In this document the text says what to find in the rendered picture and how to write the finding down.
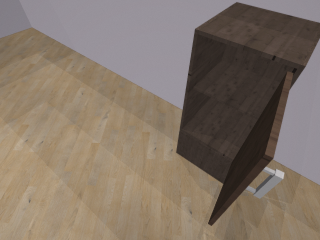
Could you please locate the handle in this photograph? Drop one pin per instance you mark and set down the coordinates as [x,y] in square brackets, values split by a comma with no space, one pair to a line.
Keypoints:
[271,181]

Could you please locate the cupboard door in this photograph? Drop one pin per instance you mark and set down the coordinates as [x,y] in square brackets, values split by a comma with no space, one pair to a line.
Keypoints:
[257,151]

